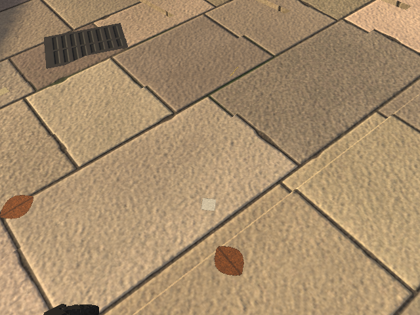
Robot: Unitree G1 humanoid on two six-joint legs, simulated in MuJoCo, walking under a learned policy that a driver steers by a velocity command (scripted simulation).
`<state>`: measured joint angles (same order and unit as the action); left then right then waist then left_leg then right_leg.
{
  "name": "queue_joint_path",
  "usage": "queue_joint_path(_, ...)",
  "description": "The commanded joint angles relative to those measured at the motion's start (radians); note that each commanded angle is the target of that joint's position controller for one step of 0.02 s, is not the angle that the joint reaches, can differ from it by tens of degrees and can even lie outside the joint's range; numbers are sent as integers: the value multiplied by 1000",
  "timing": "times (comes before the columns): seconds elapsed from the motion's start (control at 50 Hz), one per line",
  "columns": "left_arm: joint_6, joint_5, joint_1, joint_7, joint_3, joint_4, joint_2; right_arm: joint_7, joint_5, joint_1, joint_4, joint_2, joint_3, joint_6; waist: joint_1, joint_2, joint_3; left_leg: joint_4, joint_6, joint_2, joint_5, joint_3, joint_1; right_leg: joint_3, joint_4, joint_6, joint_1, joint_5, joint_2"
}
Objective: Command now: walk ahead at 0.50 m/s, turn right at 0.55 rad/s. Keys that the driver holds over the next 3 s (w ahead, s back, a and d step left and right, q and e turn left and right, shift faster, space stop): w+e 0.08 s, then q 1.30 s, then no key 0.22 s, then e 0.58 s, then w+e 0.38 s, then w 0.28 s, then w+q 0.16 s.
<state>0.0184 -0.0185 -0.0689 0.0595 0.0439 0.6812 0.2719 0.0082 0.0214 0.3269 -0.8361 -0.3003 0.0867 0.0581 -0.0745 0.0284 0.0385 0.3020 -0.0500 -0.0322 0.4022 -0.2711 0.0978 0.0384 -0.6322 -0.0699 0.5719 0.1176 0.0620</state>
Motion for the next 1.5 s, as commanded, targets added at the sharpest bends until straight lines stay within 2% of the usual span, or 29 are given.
queue_joint_path(0.02, 1, -6, -250, -12, 88, -9, 189, 12, 12, -53, 65, -191, 41, -11, 201, -83, -148, 403, 114, -203, -998, 27, -118, 77, 61, -85, -398, 33, -128)
queue_joint_path(0.04, -11, -12, -385, -35, 121, 18, 291, 14, -23, -21, 87, -128, 16, -3, 231, 78, -237, 738, 60, -147, -561, 22, -391, -197, 80, -155, -694, -6, 38)
queue_joint_path(0.06, 5, -10, -324, -32, 119, -11, 366, 2, -43, 50, 142, -12, -23, 27, 108, 252, -348, 1026, 9, 67, 218, 203, -777, -794, 244, -347, -936, 239, 249)
queue_joint_path(0.08, 21, -8, -342, -22, 94, -28, 269, -10, 0, -81, 150, -115, -6, 59, 197, 102, -367, 1090, 29, 34, 188, 366, -880, -844, 350, -324, -939, 308, 269)
queue_joint_path(0.1, 33, 4, -292, -22, 75, -18, 212, -15, 30, -122, 158, -138, 0, 72, 180, 72, -223, 1053, 48, -12, 92, 343, -924, -670, 348, -279, -822, 133, 260)
queue_joint_path(0.14, 39, 14, -156, -28, 50, -33, 132, 0, -10, -102, 114, -132, 3, 66, 99, -8, -112, 913, 43, -96, -22, 325, -783, -389, 307, -208, -546, -325, 185)
queue_joint_path(0.22, 58, 35, -113, -41, 40, -7, 124, 3, -14, -16, 67, -79, -5, 7, 36, 12, -117, 797, 10, -93, -125, 306, -618, -167, 362, -191, -373, -668, 138)
queue_joint_path(0.3, 55, 42, -92, -62, 33, 30, 117, -1, -13, -94, 78, -41, -23, 1, 65, 42, -92, 503, 8, -67, -385, 294, -580, -2, 389, -131, -373, -622, 78)
queue_joint_path(0.42, 9, 29, -113, -86, 45, 84, 151, -40, -14, -180, 139, -79, -8, 2, 106, 39, -65, 342, 41, -35, -352, 281, -650, -5, 315, -125, -549, -569, 165)
queue_joint_path(0.5, -28, 2, -70, -112, 50, 72, 148, -58, -18, -63, 142, -101, 14, 0, 35, 27, -93, 206, 113, 30, -326, 227, -510, 23, 47, -61, -539, -651, 142)
queue_joint_path(0.52, -24, 14, -97, -116, 49, 62, 144, -46, -25, 10, 139, -175, 39, 3, 12, -75, -164, 157, 172, -29, -694, 356, -332, 65, -155, 9, -446, -499, 56)
queue_joint_path(0.54, -15, 51, -130, -105, 34, 25, 95, -28, -38, 33, 156, -271, 59, -2, 48, -288, -243, 167, 348, -250, -1109, 687, -76, 82, -485, 91, -139, 163, -127)
queue_joint_path(0.56, -6, 50, -133, -86, 23, 26, 86, -23, -49, 49, 171, -218, 39, -7, 32, -293, -394, 115, 470, -339, -1032, 897, 48, -100, -676, 104, 1, 566, -197)
queue_joint_path(0.58, -7, 18, -110, -75, 32, 31, 123, -23, -38, -15, 195, -177, 30, -11, 29, -179, -356, 99, 428, -304, -860, 811, -3, -169, -726, 94, 38, 525, -131)
queue_joint_path(0.62, -24, 16, -54, -84, 37, 34, 119, -14, -5, -117, 217, -124, 16, -31, 59, -37, -189, 57, 327, -214, -597, 662, -198, -140, -610, 103, 64, 411, -69)
queue_joint_path(0.7, -38, 16, -77, -97, 35, 37, 87, 7, -24, -146, 244, -146, 29, -64, 87, -157, -155, 12, 283, -113, -439, 600, -348, -102, -333, 141, -79, 313, -89)
queue_joint_path(0.92, 9, 14, -152, -72, 56, 56, 117, 31, 0, -186, 285, -148, 37, -108, 102, -187, -157, 101, 194, -43, -177, 719, -427, -107, 219, 83, -350, 85, -80)
queue_joint_path(0.94, 7, 32, -184, -77, 74, 54, 187, 30, -5, -162, 291, -103, 24, -109, 93, -61, -162, 253, 138, 28, -25, 638, -534, -261, 300, 20, -447, 102, 100)
queue_joint_path(0.96, -3, 61, -162, -80, 91, 56, 269, 26, 0, -177, 331, -84, 21, -100, 56, 258, -93, 464, 82, 194, 164, 414, -733, -521, 377, -130, -428, -8, 285)
queue_joint_path(0.98, 3, 77, -110, -83, 79, 19, 220, 21, -22, -153, 315, -157, 42, -85, 63, 228, -94, 705, 44, 129, 196, 441, -739, -578, 378, -204, -377, -65, 356)
queue_joint_path(1.0, 4, 65, -51, -91, 64, -4, 167, 16, -13, -125, 284, -190, 59, -87, 39, 142, -89, 805, 33, 115, 131, 445, -726, -468, 350, -173, -365, -97, 304)
queue_joint_path(1.06, -2, 25, -17, -103, 48, -15, 121, 21, -10, -84, 242, -128, 47, -115, 43, 93, -59, 938, -17, 96, 6, 397, -752, -253, 310, -104, -396, -168, 188)
queue_joint_path(1.2, -31, 28, -113, -107, 75, -1, 192, -3, -1, -221, 326, -67, 11, -114, 133, 159, -95, 605, -48, 10, -1, 285, -671, -136, 295, -145, -533, -263, 228)
queue_joint_path(1.34, -24, -18, -83, -80, 85, 14, 199, -23, 0, -107, 298, -93, 34, -128, 63, 130, -113, 134, 68, 56, -222, 191, -330, -24, 136, -52, -431, -230, 225)
queue_joint_path(1.36, -19, -5, -138, -75, 75, 35, 157, -13, -1, -66, 290, -143, 53, -126, 60, 5, -140, 68, 111, 8, -416, 298, -163, 55, -14, 28, -305, -81, 169)
queue_joint_path(1.38, -16, 62, -123, -68, 43, -16, 73, 5, -8, -40, 312, -280, 80, -119, 86, -350, -157, 106, 247, -278, -880, 684, 24, 120, -348, 134, 21, 503, 31)
queue_joint_path(1.4, -11, 46, -34, -77, 54, -42, 120, -8, -44, -36, 324, -250, 63, -95, 10, -289, -218, 81, 427, -379, -874, 783, -65, -38, -528, 154, 103, 594, -38)
queue_joint_path(1.44, -22, 11, -16, -88, 70, -26, 161, -9, -36, -121, 303, -173, 38, -65, 45, -170, -139, 60, 338, -256, -682, 608, -149, -88, -574, 137, 100, 443, 1)
queue_joint_path(1.5, -34, 24, -75, -96, 72, 10, 152, 8, -20, -199, 300, -120, 10, -68, 90, -170, -131, 57, 280, -175, -683, 506, -234, -76, -536, 157, 0, 281, -11)
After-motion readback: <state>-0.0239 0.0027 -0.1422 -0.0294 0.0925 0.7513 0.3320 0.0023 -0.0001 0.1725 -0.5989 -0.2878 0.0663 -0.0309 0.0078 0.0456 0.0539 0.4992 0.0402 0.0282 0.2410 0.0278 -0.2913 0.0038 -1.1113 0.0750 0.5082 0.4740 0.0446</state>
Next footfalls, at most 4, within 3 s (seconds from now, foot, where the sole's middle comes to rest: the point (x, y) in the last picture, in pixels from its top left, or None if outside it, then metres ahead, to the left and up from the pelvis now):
0.02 right None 0.18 -0.10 -0.76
0.52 left None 0.38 0.09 -0.76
0.94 right None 0.39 -0.15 -0.76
1.36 left None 0.26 0.09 -0.76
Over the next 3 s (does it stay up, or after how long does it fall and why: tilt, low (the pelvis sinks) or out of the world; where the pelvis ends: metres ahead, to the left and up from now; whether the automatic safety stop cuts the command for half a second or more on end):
stays up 0.60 0.03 0.02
